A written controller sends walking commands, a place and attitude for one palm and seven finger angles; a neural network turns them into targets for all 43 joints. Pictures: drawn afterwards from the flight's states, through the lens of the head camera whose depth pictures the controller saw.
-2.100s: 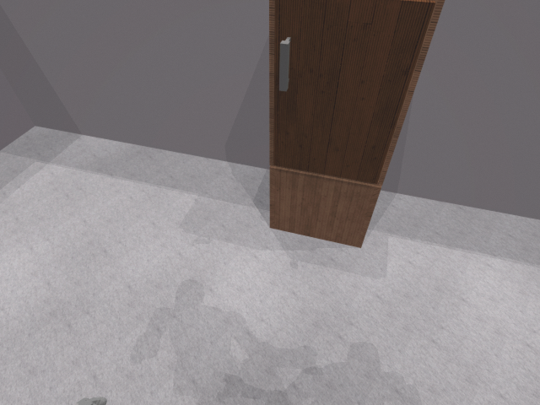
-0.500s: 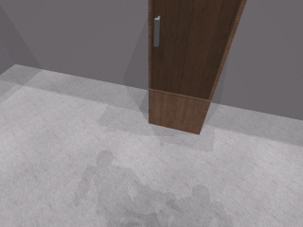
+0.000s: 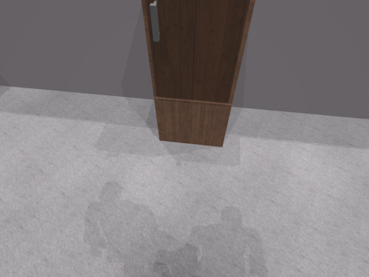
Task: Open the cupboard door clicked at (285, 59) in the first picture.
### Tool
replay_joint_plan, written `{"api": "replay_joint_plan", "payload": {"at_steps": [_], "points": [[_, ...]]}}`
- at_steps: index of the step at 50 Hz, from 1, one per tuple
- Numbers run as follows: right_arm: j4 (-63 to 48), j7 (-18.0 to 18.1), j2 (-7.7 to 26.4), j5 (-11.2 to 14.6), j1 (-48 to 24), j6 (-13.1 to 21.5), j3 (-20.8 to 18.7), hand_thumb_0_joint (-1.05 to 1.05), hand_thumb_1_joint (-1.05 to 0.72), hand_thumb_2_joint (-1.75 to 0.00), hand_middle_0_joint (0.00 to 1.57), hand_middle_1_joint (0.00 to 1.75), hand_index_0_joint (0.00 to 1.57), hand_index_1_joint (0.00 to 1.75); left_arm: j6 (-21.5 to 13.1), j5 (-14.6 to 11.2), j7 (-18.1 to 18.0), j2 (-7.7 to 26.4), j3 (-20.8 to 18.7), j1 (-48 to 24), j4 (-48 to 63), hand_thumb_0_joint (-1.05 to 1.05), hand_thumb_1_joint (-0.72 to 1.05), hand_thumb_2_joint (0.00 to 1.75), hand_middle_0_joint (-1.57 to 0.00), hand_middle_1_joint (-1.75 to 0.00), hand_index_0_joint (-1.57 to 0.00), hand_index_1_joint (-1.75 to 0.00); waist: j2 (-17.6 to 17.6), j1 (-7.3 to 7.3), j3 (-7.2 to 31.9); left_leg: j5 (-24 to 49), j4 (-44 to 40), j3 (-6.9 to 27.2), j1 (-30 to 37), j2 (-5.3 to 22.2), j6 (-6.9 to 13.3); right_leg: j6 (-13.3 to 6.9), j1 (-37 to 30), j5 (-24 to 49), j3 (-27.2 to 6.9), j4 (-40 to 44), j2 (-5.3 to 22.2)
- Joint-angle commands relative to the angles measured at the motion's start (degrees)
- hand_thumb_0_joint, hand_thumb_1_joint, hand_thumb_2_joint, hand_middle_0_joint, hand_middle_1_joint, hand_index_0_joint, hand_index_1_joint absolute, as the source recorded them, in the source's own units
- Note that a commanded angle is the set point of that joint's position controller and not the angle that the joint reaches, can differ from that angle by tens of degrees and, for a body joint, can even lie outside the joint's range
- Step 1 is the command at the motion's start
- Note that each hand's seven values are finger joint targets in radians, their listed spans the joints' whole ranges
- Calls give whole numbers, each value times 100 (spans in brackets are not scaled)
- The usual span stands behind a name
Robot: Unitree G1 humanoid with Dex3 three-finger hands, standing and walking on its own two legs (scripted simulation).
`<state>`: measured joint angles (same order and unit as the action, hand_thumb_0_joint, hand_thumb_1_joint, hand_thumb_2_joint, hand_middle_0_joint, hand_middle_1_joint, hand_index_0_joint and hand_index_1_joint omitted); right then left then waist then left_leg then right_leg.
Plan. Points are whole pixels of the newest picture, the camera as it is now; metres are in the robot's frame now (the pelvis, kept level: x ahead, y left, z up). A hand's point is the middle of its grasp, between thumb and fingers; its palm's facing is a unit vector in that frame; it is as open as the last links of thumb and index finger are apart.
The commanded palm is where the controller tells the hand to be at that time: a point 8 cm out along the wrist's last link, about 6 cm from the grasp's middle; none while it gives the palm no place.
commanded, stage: take the last steps up to it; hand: left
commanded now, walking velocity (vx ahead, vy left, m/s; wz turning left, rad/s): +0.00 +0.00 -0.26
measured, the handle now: (156, 21) +1.00 +0.16 +0.08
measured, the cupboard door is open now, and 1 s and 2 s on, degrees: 0 0 0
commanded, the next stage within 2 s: come to a stop and stand still in 1.26 s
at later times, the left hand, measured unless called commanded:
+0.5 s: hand out of the picture +0.15 +0.18 -0.15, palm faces -0.13 -0.97 -0.19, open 7.4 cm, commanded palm none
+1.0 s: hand (105, 253) +0.20 +0.22 -0.19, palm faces -0.02 -0.99 -0.14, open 7.4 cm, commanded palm none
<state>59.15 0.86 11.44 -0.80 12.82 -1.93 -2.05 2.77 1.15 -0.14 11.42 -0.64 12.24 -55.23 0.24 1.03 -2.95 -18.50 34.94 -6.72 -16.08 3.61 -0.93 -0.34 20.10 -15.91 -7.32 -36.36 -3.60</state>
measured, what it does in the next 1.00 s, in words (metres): walks ahead: right foot, then left foot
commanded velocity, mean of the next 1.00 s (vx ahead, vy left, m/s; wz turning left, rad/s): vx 0.29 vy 0.03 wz -0.01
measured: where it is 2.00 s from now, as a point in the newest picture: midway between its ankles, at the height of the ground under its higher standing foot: (180, 239)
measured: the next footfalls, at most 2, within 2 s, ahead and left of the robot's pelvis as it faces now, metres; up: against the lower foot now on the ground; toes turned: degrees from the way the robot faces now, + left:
right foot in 0.52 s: +0.11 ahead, -0.13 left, +0.00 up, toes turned -14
left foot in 0.88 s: +0.33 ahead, +0.12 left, +0.00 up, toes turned +6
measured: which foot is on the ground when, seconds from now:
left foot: down 0.00-0.52, up 0.54-0.86, down 0.88-1.00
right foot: down 0.00-0.18, up 0.20-0.50, down 0.52-0.88, up 0.90-1.00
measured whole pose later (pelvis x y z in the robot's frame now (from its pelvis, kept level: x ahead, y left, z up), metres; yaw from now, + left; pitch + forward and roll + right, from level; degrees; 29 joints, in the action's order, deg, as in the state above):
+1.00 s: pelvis +0.24 +0.05 +0.00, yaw -5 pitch -1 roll -1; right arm 57.9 0.5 9.7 -1.7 11.7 4.0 -2.5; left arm -0.1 1.3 0.1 10.9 -3.3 20.6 -65.3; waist 3.5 -0.7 -2.5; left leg -15.4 35.5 -10.9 -19.5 3.1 3.9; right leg -0.3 20.8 -23.0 3.4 -68.5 5.1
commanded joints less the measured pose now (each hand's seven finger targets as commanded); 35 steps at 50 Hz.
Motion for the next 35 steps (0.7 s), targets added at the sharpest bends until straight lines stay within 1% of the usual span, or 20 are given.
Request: {"api": "replay_joint_plan", "payload": {"at_steps": [1,3,6,7,8,9,10,11,12,14,20,22,24,25,26,27,29,30,32,35], "points": [[-509,59,619,22,66,121,-236,0,-90,-90,20,30,20,30,-137,55,-91,1149,-351,195,438,0,90,90,-20,-30,-20,-30,848,-47,318,-583,321,259,6,-40,81,-558,319,158,-1632,1464,1190],[-450,57,496,26,199,122,-211,0,-90,-90,20,30,20,30,-126,40,-126,1185,-381,178,442,0,90,90,-20,-30,-20,-30,1121,-49,262,-605,634,356,-70,-202,41,-785,293,31,-2021,1870,1448],[-247,38,502,-1,735,236,-136,0,-90,-90,20,30,20,30,-138,19,-116,960,-378,62,465,0,90,90,-20,-30,-20,-30,867,106,583,-580,-441,534,755,-127,155,-577,431,-1470,-1513,1751,931],[-169,31,625,-37,903,269,-172,0,-90,-90,20,30,20,30,-122,20,-74,863,-366,-27,510,0,90,90,-20,-30,-20,-30,353,197,521,-1060,-927,817,1183,128,291,-391,958,-1987,-1035,1399,572],[-145,23,910,-101,1035,284,-246,0,-90,-90,20,30,20,30,-103,24,-18,686,-336,-181,593,0,90,90,-20,-30,-20,-30,-751,303,136,-2190,-1786,1787,1337,801,568,-149,1735,-2073,-307,338,61],[-148,50,1214,-116,1149,330,-320,0,-90,-90,20,30,20,30,-141,25,2,472,-343,-356,664,0,90,90,-20,-30,-20,-30,-1670,396,-113,-3095,-2853,3066,931,1896,1061,14,1883,-1226,584,-1360,-123],[-208,54,1155,-64,946,372,-301,0,-90,-90,20,30,20,30,-187,64,34,603,-394,-400,636,0,90,90,-20,-30,-20,-30,-1210,236,-263,-2741,-2972,3176,630,2158,1246,-13,1869,-1055,427,-2108,306],[-216,51,993,-65,835,421,-248,0,-90,-90,20,30,20,30,-236,91,87,568,-407,-242,524,0,90,90,-20,-30,-20,-30,-535,115,-243,-2200,-2839,2692,577,1899,1207,-16,1750,-900,486,-2362,444],[-209,54,930,-83,760,458,-220,0,-90,-90,20,30,20,30,-262,93,127,412,-388,-107,420,0,90,90,-20,-30,-20,-30,-391,16,-296,-1678,-2720,2123,536,1647,1090,5,1631,-761,648,-2297,556],[-81,62,777,-83,943,511,-162,0,-90,-90,20,30,20,30,-278,85,163,215,-321,1,321,0,90,90,-20,-30,-20,-30,-570,23,-308,-863,-2620,1424,689,1274,950,44,1376,-503,941,-1862,654],[278,60,663,-104,1552,525,-136,0,-90,-90,20,30,20,30,-345,58,183,78,-236,-467,340,0,90,90,-20,-30,-20,-30,-854,238,-321,441,-2324,1064,1081,1280,1009,75,751,-643,1383,-350,702],[339,56,669,-105,1478,502,-148,0,-90,-90,20,30,20,30,-377,46,174,33,-255,-299,255,0,90,90,-20,-30,-20,-30,-869,100,-268,681,-2057,898,893,1251,932,64,211,-424,1512,148,634],[385,57,568,-72,1380,491,-124,0,-90,-90,20,30,20,30,-446,52,144,138,-314,344,-46,0,90,90,-20,-30,-20,-30,-595,-214,19,812,-1207,551,541,927,654,-18,-1008,194,1608,1050,514],[367,13,414,-10,1323,522,-102,0,-90,-90,20,30,20,30,-517,68,91,475,-383,967,-268,0,90,90,-20,-30,-20,-30,-40,-507,350,826,-211,222,-308,664,447,-253,-2317,142,968,1286,1026],[148,-36,-2,34,1212,583,-20,0,-90,-90,20,30,20,30,-600,100,6,1115,-534,1810,-517,0,90,90,-20,-30,-20,-30,1455,-785,655,-503,1440,-371,-1867,8,152,-829,-3526,168,-991,1771,2522],[-111,-42,240,-18,678,549,-59,0,-90,-90,20,30,20,30,-586,-5,-41,1313,-556,2226,-622,0,90,90,-20,-30,-20,-30,1352,-941,568,-1613,2508,69,-2399,-6,143,-1176,-3213,93,-1840,2253,3081],[-144,-92,168,-45,252,453,-138,0,-90,-90,20,30,20,30,-595,19,-83,904,-455,1536,-560,0,90,90,-20,-30,-20,-30,1036,-658,-290,-834,3206,523,-2601,360,149,-1130,-1864,-1195,-1514,2653,2845],[-76,-124,123,-60,315,427,-154,0,-90,-90,20,30,20,30,-588,33,-103,641,-393,1212,-495,0,90,90,-20,-30,-20,-30,629,-458,-471,-487,3085,553,-2450,493,129,-999,-1472,-1037,-936,2660,2662],[20,-160,-111,-93,633,342,-141,0,-90,-90,20,30,20,30,-653,83,-119,390,-348,906,-396,0,90,90,-20,-30,-20,-30,680,-140,-454,-68,2584,360,-1964,510,-8,-761,-985,-26,122,2598,2292],[-100,-250,-205,-45,498,302,-148,0,-90,-90,20,30,20,30,-700,90,-104,469,-325,906,-471,0,90,90,-20,-30,-20,-30,810,-71,-474,319,1695,113,-1476,434,-45,-660,-629,312,696,2612,2093]]}}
